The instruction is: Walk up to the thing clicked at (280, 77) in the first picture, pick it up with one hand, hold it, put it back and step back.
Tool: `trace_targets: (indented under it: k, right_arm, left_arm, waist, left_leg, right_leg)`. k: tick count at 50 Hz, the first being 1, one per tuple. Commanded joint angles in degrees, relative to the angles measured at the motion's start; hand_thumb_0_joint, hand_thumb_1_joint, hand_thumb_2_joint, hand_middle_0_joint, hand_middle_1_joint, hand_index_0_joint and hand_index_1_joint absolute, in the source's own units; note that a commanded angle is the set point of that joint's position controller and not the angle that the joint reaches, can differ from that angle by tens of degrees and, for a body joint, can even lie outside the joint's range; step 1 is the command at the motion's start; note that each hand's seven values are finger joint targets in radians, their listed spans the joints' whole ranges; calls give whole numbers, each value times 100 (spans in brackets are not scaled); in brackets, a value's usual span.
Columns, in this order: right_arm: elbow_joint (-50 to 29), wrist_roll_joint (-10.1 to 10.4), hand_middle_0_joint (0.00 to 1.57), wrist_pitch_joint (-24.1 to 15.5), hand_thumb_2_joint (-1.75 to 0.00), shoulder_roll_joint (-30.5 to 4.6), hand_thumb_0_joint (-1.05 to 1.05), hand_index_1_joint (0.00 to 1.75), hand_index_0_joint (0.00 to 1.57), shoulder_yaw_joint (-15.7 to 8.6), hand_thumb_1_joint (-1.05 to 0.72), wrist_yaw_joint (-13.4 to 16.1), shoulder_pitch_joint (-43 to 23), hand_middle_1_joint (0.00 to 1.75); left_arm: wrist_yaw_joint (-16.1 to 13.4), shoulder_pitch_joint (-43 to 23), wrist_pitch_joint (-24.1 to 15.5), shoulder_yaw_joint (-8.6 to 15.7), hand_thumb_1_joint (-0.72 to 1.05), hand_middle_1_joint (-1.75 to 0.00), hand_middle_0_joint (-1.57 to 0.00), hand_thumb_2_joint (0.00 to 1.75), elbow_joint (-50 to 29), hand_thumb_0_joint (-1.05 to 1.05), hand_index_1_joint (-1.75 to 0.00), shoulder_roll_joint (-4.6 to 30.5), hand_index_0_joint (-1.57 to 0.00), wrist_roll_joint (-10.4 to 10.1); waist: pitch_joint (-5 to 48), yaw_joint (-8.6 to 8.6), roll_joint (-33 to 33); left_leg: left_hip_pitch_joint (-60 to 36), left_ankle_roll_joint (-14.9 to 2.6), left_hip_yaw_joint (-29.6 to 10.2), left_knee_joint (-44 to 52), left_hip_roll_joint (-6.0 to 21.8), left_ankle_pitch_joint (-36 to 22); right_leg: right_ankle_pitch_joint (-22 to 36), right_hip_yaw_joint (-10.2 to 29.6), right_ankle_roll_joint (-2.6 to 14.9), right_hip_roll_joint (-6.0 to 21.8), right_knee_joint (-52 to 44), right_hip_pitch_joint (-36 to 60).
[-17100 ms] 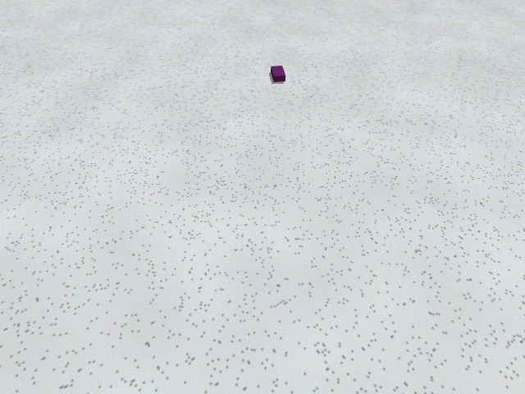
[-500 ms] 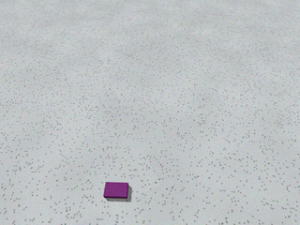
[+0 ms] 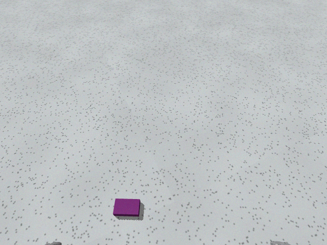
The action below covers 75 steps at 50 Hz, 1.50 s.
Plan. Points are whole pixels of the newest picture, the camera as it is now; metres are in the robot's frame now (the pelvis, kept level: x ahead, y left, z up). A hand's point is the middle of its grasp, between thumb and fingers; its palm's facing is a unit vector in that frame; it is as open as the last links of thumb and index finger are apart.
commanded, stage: walk up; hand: left
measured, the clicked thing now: (127, 207) +0.42 +0.22 -0.75
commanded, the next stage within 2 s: none
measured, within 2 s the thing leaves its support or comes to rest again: neither
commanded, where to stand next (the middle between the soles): +0.02 +0.01 m, yaw +0 degrees
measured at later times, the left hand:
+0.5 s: hand out of the picture +0.07 +0.34 -0.16, palm faces -0.05 -0.89 -0.46, open 7.4 cm
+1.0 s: hand out of the picture +0.15 +0.25 -0.19, palm faces -0.12 -0.94 -0.33, open 7.4 cm
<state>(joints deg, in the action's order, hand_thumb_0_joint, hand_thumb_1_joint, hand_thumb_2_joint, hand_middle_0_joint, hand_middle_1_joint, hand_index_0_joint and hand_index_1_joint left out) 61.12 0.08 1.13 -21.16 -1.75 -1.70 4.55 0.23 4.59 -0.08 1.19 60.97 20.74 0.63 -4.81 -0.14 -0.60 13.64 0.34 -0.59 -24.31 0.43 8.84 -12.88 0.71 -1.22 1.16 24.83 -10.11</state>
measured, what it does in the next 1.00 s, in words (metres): steps on the spot: left foot, then right foot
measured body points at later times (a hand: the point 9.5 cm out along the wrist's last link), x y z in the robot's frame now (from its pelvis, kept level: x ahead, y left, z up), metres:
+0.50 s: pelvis -0.03 +0.05 -0.02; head +0.04 +0.05 +0.42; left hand +0.07 +0.38 -0.13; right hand +0.07 -0.28 -0.14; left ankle -0.06 +0.18 -0.74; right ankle +0.01 -0.13 -0.74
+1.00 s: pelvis +0.02 -0.01 -0.03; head +0.11 +0.00 +0.40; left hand +0.15 +0.29 -0.16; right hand +0.05 -0.37 -0.13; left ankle -0.05 +0.18 -0.72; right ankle +0.10 -0.13 -0.74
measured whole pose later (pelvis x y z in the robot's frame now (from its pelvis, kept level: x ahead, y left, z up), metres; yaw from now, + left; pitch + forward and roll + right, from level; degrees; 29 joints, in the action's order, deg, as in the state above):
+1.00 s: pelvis +0.02 -0.01 -0.03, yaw -2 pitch -2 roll +0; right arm 48.2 0.7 0.1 -26.5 -4.7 4.4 14.2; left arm 3.1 4.7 4.5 4.9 47.7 21.9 1.6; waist -15.3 -1.6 0.8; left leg 14.2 1.0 -4.0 -51.2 5.6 30.0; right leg -13.1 2.1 0.5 -2.3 40.6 -24.9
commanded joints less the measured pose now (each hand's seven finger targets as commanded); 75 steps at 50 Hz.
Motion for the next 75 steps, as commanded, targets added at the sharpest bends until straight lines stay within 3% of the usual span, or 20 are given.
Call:
trace_targets:
  k: [1, 11, 17, 20, 23, 24, 26, 28, 32, 45, 47, 48, 49, 50, 51, 54, 61, 68, 73, 75]
  right_arm:
    - [-382, -23, 20, -108, -90, -1256, 0, 30, 20, -252, -90, 73, -195, 30]
    - [-555, -166, 20, 67, -90, -1499, 0, 30, 20, -388, -90, 1, -272, 30]
    - [-1030, -184, 20, 378, -90, -1231, 0, 30, 20, -456, -90, -120, 118, 30]
    - [-1123, -113, 20, 337, -90, -1231, 0, 30, 20, -538, -90, -140, 434, 30]
    - [-825, -58, 20, -6, -90, -956, 0, 30, 20, -480, -90, -57, 1020, 30]
    - [-644, -90, 20, -164, -90, -1117, 0, 30, 20, -602, -90, 18, 1598, 30]
    - [-788, -331, 20, -430, -90, -2376, 0, 30, 20, -897, -90, 272, 2096, 30]
    - [-956, -95, 20, -518, -90, -2873, 0, 30, 20, -983, -90, 427, 1392, 30]
    - [-1023, -108, 20, -640, -90, -1961, 0, 30, 20, -734, -90, 676, 1463, 30]
    - [-1695, -63, 20, -282, -90, -1724, 0, 30, 20, -635, -90, 682, 1134, 30]
    - [-1774, 25, 20, -201, -90, -1648, 0, 30, 20, -549, -90, 635, 1149, 30]
    - [-1806, 120, 20, -200, -90, -1391, 0, 30, 20, -448, -90, 616, 1436, 30]
    - [-1842, 171, 20, -190, -90, -1080, 0, 30, 20, -338, -90, 645, 1791, 30]
    - [-1649, 138, 20, -114, -90, -1121, 0, 30, 20, -394, -90, 801, 1983, 30]
    - [-1554, 137, 20, -105, -90, -1402, 0, 30, 20, -475, -90, 825, 1964, 30]
    - [-1536, 161, 20, -20, -90, -1447, 0, 30, 20, -438, -90, 668, 1811, 30]
    - [-1933, -168, 20, 249, -90, -1432, 0, 30, 20, -414, -90, 485, 1297, 30]
    - [-1793, -126, 20, 295, -90, -1464, 0, 30, 20, -523, -90, 181, 1483, 30]
    - [-1358, -75, 20, 80, -90, -1478, 0, 30, 20, -518, -90, 159, 2116, 30]
    - [-1137, -181, 20, 41, -90, -1508, 0, 30, 20, -591, -90, 146, 2430, 30]
  left_arm:
    - [-82, -117, -103, 249, 90, -30, -20, 90, -340, 0, -30, 1282, -20, 1]
    - [-235, 114, -126, 414, 90, -30, -20, 90, -262, 0, -30, 1740, -20, -100]
    - [-440, 34, -119, 630, 90, -30, -20, 90, -785, 0, -30, 2057, -20, 87]
    - [-444, -71, -111, 583, 90, -30, -20, 90, -937, 0, -30, 1885, -20, 159]
    - [-187, -181, -80, 382, 90, -30, -20, 90, -1142, 0, -30, 1318, -20, 320]
    - [-90, -175, 37, 377, 90, -30, -20, 90, -1205, 0, -30, 1197, -20, 334]
    - [-21, 170, 172, 353, 90, -30, -20, 90, -1488, 0, -30, 889, -20, 310]
    - [40, -180, 266, 545, 90, -30, -20, 90, -1445, 0, -30, 1648, -20, 320]
    - [245, 423, 405, 714, 90, -30, -20, 90, -1326, 0, -30, 1641, -20, 215]
    - [210, 83, 384, 654, 90, -30, -20, 90, -1844, 0, -30, 1295, -20, 48]
    - [204, 684, 305, 760, 90, -30, -20, 90, -1628, 0, -30, 1418, -20, 94]
    - [172, 1047, 263, 895, 90, -30, -20, 90, -1593, 0, -30, 1849, -20, 147]
    - [130, 1073, 240, 937, 90, -30, -20, 90, -1775, 0, -30, 2036, -20, 194]
    - [73, 812, 256, 889, 90, -30, -20, 90, -1960, 0, -30, 2028, -20, 160]
    - [60, 594, 302, 887, 90, -30, -20, 90, -2086, 0, -30, 1859, -20, 118]
    - [-86, 171, 368, 739, 90, -30, -20, 90, -2236, 0, -30, 1339, -20, 56]
    - [-463, 824, -14, 749, 90, -30, -20, 90, -2009, 0, -30, 1429, -20, -106]
    - [-417, -75, -29, 809, 90, -30, -20, 90, -2223, 0, -30, 1465, -20, 183]
    - [-168, -269, 279, 844, 90, -30, -20, 90, -2235, 0, -30, 1582, -20, 331]
    - [-146, 57, 363, 764, 90, -30, -20, 90, -2076, 0, -30, 1451, -20, 250]
  waist:
    - [704, -13, -93]
    - [383, 55, -213]
    - [355, 86, 1051]
    - [721, -120, 1057]
    - [1418, -254, 1128]
    - [1385, -540, 570]
    - [812, -406, -796]
    - [350, -287, -233]
    - [-272, 54, -224]
    - [134, -130, -1556]
    - [743, 244, -913]
    - [1266, 458, 299]
    - [1608, 395, 1549]
    - [1766, 366, 1800]
    - [1502, 253, 1532]
    - [1341, 75, 711]
    - [902, 271, 320]
    - [556, 136, 1540]
    - [984, 19, 2002]
    - [958, -189, 939]
  left_leg:
    - [-216, -276, -772, 561, 654, 106]
    - [-128, -300, -511, -192, 400, -1109]
    - [702, -59, -697, -3458, 7, 2122]
    - [724, -96, -673, -3127, 7, 2102]
    - [-344, -45, 190, -156, -168, 1564]
    - [-1478, -2, 50, 803, -99, 705]
    - [-2431, -279, -3405, 715, 1959, 92]
    - [-1195, -1427, -4176, 1051, 2827, 1105]
    - [-1228, -537, -1377, 27, 1499, -2368]
    - [-526, -851, -287, -938, 1011, -2793]
    - [-156, -691, 18, -2369, 704, -2542]
    - [288, -384, 126, -3885, 176, -829]
    - [1561, -147, -218, -4747, -783, 2935]
    - [1403, -165, -559, -5360, -588, 3415]
    - [1150, -141, -678, -5685, -409, 3221]
    - [1370, -38, -895, -5605, -545, 2290]
    - [2177, 133, -1512, -5680, -540, 2042]
    - [1402, 212, -821, -4494, -530, 1781]
    - [152, 4, 410, -2025, -347, 2036]
    - [-1089, -242, -152, -1102, -266, 1838]
  right_leg:
    - [365, 439, 355, 469, -310, 37]
    - [1410, 741, 409, 755, -102, -175]
    - [2615, 1937, 1813, 2421, -455, -672]
    - [2617, 1079, 1422, 1743, 172, -271]
    - [-234, 379, 943, 762, 778, 27]
    - [-925, 46, 758, 313, 1985, -781]
    - [-2424, 853, 349, -527, 4125, -3564]
    - [-1711, 1421, 329, 259, 3972, -3232]
    - [-650, 1342, 195, -60, 4020, -3004]
    - [-511, -53, 190, -169, 1361, -1173]
    - [629, -234, 355, -320, 278, 212]
    - [3104, 557, 666, 333, 178, 928]
    - [4936, 2267, 1248, 1374, 421, 1756]
    - [4867, 2867, 1903, 1850, 270, 1195]
    - [3980, 2673, 1941, 1747, 131, 584]
    - [2821, 1374, 1297, 1074, 442, 318]
    - [3224, 1943, 1602, 1819, 475, 569]
    - [-1637, 1290, 1270, 1304, -317, -975]
    - [-2775, 983, 927, 1007, -112, -1347]
    - [-3460, 1004, 639, 749, 921, -2669]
